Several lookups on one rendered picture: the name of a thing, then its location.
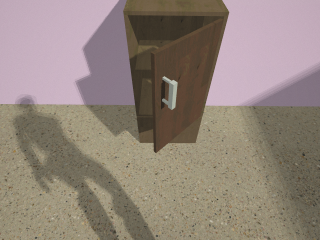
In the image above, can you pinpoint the cupboard door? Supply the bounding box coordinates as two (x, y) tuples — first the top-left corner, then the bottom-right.
(150, 18), (224, 153)

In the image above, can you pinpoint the handle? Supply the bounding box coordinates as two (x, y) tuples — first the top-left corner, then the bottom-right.
(162, 76), (178, 110)

